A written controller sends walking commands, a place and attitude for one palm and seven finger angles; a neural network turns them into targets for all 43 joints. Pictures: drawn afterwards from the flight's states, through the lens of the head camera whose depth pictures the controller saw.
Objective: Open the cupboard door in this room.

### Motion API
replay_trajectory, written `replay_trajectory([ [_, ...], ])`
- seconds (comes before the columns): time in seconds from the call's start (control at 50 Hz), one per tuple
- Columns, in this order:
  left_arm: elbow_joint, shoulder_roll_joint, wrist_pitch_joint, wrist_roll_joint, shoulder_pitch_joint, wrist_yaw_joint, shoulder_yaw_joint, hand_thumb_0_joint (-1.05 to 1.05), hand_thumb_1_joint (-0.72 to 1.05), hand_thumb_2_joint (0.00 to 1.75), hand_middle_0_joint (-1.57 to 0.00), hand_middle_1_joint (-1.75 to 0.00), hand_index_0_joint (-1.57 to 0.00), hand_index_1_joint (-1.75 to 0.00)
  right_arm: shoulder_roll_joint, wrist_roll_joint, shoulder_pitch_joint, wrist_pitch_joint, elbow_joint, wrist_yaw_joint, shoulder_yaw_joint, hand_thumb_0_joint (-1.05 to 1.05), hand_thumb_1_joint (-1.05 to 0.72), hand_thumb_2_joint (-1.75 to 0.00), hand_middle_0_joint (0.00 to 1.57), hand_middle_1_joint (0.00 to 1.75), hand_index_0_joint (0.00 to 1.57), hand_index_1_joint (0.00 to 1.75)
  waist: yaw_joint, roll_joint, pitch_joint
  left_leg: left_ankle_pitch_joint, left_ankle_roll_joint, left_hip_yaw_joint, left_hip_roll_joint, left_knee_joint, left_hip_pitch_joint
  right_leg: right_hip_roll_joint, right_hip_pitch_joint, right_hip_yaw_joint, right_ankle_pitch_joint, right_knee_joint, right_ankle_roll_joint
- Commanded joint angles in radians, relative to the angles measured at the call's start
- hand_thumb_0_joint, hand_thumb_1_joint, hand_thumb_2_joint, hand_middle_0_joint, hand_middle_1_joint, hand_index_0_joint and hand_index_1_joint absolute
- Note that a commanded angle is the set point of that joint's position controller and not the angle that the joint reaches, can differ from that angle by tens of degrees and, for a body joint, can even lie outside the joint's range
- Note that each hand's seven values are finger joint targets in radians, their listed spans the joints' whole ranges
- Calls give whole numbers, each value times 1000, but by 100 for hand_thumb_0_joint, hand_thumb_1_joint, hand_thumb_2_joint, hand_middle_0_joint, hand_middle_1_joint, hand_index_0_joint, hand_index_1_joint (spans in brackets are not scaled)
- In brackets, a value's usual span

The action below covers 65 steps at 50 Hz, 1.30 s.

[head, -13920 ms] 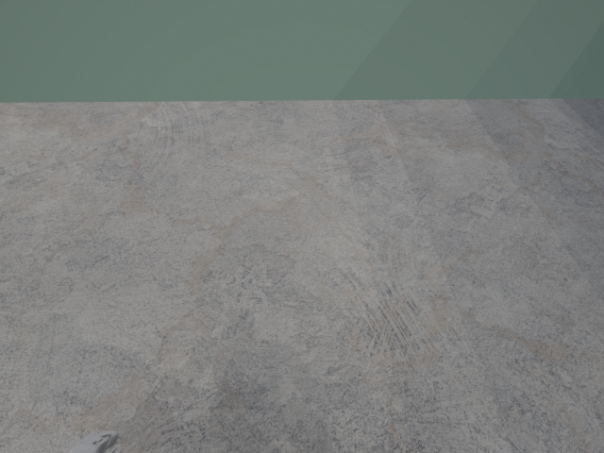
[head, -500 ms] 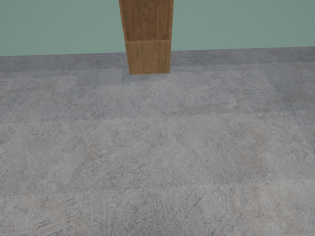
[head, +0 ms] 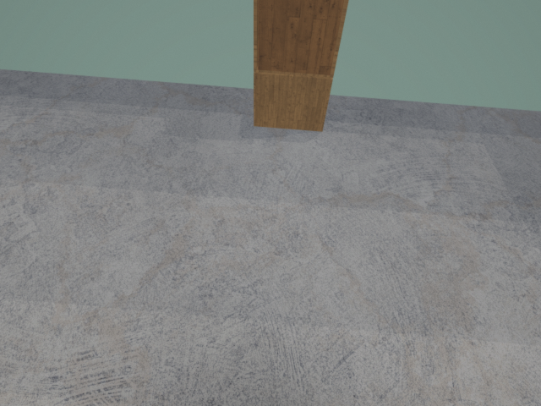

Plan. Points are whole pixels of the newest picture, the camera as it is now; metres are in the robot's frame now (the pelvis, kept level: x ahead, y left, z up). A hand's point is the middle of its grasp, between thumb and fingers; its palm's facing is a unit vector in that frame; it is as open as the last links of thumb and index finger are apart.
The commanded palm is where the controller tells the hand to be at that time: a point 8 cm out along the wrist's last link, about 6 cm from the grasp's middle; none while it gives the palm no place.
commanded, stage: turn or walk to find it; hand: left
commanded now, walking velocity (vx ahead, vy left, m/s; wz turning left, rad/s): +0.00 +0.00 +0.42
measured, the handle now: out of the picture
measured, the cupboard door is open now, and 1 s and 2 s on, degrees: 0 0 0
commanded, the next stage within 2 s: none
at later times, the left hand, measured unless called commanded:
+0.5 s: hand out of the picture +0.04 +0.16 -0.13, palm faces +0.21 -0.94 -0.29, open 7.3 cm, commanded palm none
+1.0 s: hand out of the picture -0.14 +0.20 -0.17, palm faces +0.47 -0.85 -0.26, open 7.4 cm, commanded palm none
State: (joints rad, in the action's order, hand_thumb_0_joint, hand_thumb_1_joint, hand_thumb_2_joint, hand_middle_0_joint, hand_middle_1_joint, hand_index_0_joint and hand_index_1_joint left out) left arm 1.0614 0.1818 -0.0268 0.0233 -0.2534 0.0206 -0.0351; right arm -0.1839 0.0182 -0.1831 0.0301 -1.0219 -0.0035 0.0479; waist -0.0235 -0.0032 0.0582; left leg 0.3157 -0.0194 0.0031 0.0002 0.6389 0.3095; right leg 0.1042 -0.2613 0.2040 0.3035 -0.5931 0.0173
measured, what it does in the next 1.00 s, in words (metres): steps on the spot, turning left: right foot, then left foot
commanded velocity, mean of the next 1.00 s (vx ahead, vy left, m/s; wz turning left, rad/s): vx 0.00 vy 0.00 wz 0.42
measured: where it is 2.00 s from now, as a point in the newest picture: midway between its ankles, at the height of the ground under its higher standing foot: outside the picture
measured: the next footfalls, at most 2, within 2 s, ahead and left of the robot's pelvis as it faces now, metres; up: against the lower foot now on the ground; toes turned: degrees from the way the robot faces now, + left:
right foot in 0.36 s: +0.03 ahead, -0.15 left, +0.00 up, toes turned +7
left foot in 0.82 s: -0.07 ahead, +0.09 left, +0.00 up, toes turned +26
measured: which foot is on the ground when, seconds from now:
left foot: down 0.00-0.36, up 0.38-0.80, down 0.82-1.00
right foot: down 0.00-0.04, up 0.06-0.34, down 0.36-0.82, up 0.84-1.00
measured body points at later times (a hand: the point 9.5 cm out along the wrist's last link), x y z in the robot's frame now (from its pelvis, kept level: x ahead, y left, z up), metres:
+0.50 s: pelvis -0.02 -0.05 +0.01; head +0.01 -0.08 +0.46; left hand +0.03 +0.21 -0.11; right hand +0.07 -0.31 -0.15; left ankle -0.05 +0.09 -0.65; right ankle -0.01 -0.15 -0.73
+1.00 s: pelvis -0.06 -0.01 +0.01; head -0.03 +0.03 +0.46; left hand -0.16 +0.24 -0.15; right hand +0.15 -0.19 -0.12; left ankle -0.11 +0.07 -0.73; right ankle -0.02 -0.16 -0.65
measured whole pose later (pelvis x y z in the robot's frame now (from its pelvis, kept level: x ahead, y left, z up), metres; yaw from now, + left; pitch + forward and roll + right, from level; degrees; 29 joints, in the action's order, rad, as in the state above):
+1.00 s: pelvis -0.06 -0.01 +0.01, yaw +26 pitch +0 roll -1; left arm 1.01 0.29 -0.06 0.02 -0.24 0.01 -0.06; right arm -0.19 0.02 -0.11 0.01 -0.95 0.00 0.03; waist -0.04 -0.05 0.09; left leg 0.28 -0.04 0.01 0.01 0.49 0.21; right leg 0.09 -0.45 0.06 0.44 -1.06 0.08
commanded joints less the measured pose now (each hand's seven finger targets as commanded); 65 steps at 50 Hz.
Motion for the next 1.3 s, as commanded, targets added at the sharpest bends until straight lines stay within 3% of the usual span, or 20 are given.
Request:
replay_trajectory([
  [0.0,-115,128,4,-7,59,5,-39,0,90,90,-20,-30,-20,-30,-177,10,-74,-20,69,1,31,0,-90,-90,20,30,20,30,56,217,-12,-109,-65,-335,-209,-299,2,13,-128,-34,89,-107,22],
  [0.02,-133,116,2,-5,82,6,-32,0,90,90,-20,-30,-20,-30,-211,9,-95,-27,70,-7,42,0,-90,-90,20,30,20,30,68,287,-14,-177,-136,-488,-286,-397,-39,-43,-194,-74,217,-290,32],
  [0.08,-142,115,9,-5,92,1,-31,0,90,90,-20,-30,-20,-30,-214,6,-89,-35,67,-23,43,0,-90,-90,20,30,20,30,47,167,-110,-393,-201,-451,-284,-313,-169,-31,-274,-202,221,-452,30],
  [0.22,-168,99,8,-18,106,1,-21,0,90,90,-20,-30,-20,-30,-220,10,-84,-18,77,-17,52,0,-90,-90,20,30,20,30,50,146,-133,-449,-164,-391,-204,-279,-156,-82,-134,-189,168,-194,41],
  [0.3,-152,133,19,-21,8,7,-29,0,90,90,-20,-30,-20,-30,-211,2,-50,-9,99,-5,58,0,-90,-90,20,30,20,30,-3,131,-140,-316,-82,-353,-121,-210,-6,-88,134,-164,-60,180,37],
  [0.32,-149,182,27,-13,-16,12,-38,0,90,90,-20,-30,-20,-30,-171,-5,-55,-9,106,0,55,0,-90,-90,20,30,20,30,-8,29,-147,-184,-31,-296,-66,-128,118,13,260,-253,-72,266,12],
  [0.34,-159,263,32,0,-8,19,-56,0,90,90,-20,-30,-20,-30,-117,-8,-64,-11,131,6,45,0,-90,-90,20,30,20,30,-9,-202,-128,38,36,-126,48,50,295,246,324,-482,-43,313,-73],
  [0.36,-181,279,31,-2,10,19,-65,0,90,90,-20,-30,-20,-30,-146,4,-25,1,145,2,55,0,-90,-90,20,30,20,30,-24,-247,-90,228,50,-84,49,258,287,382,167,-561,-65,355,-162],
  [0.46,-207,174,40,-5,119,12,-34,0,90,90,-20,-30,-20,-30,-126,4,-73,25,84,19,53,0,-90,-90,20,30,20,30,55,-146,5,62,69,-50,-14,558,243,197,37,-252,-323,273,-125],
  [0.68,-140,248,32,11,-76,10,-53,0,90,90,-20,-30,-20,-30,-117,-12,100,6,129,15,18,0,-90,-90,20,30,20,30,-40,-208,-91,172,75,45,-15,152,120,241,235,-216,-627,165,-166],
  [0.74,-131,260,27,4,-40,10,-58,0,90,90,-20,-30,-20,-30,-126,-14,32,-6,111,11,16,0,-90,-90,20,30,20,30,9,-206,-136,18,61,77,-10,-106,-31,225,207,-163,-593,81,-111],
  [0.76,-129,250,22,-5,-25,7,-55,0,90,90,-20,-30,-20,-30,-148,-12,2,-12,101,13,20,0,-90,-90,20,30,20,30,31,-146,-142,-126,50,69,-25,-241,-157,199,122,-119,-495,17,-63],
  [0.8,-180,146,11,-10,-31,-2,-29,0,90,90,-20,-30,-20,-30,-313,-3,-63,-21,100,9,58,0,-90,-90,20,30,20,30,64,301,-161,-696,-135,-352,-402,-280,-398,20,-288,-47,312,-306,56],
  [0.82,-184,157,-4,-3,45,7,-25,0,90,90,-20,-30,-20,-30,-307,-4,-105,-17,75,-2,61,0,-90,-90,20,30,20,30,102,269,-152,-713,-174,-330,-398,-281,-323,14,-275,-136,339,-413,52],
  [0.92,-135,162,-1,-9,33,-10,-33,0,90,90,-20,-30,-20,-30,-224,-5,16,-27,105,-15,34,0,-90,-90,20,30,20,30,32,144,-95,-663,-136,-178,-239,-272,-264,1,-291,-178,121,-517,69],
  [1.1,-187,140,-2,-12,114,-3,-27,0,90,90,-20,-30,-20,-30,-224,4,-36,-20,108,-10,50,0,-90,-90,20,30,20,30,55,147,-73,-555,-159,-286,-226,-279,-212,-36,-220,-184,143,-302,73],
  [1.2,-180,137,13,-18,38,1,-29,0,90,90,-20,-30,-20,-30,-222,5,-1,-11,122,-7,57,0,-90,-90,20,30,20,30,14,162,-84,-507,-124,-320,-183,-217,-76,-76,9,-156,25,-3,52],
  [1.24,-170,182,30,-11,-23,6,-38,0,90,90,-20,-30,-20,-30,-181,-7,-13,-14,127,-2,52,0,-90,-90,20,30,20,30,-16,31,-117,-291,-46,-272,-102,-106,64,7,218,-217,-144,227,31],
  [1.26,-173,268,40,4,-44,16,-54,0,90,90,-20,-30,-20,-30,-120,-13,-39,-15,142,6,43,0,-90,-90,20,30,20,30,-17,-214,-136,20,25,-116,30,92,227,245,326,-456,-224,284,-51],
  [1.28,-186,294,37,-2,-40,13,-58,0,90,90,-20,-30,-20,-30,-139,-5,-15,-4,156,1,51,0,-90,-90,20,30,20,30,-28,-265,-111,279,43,-75,55,289,233,385,196,-544,-261,316,-158],
])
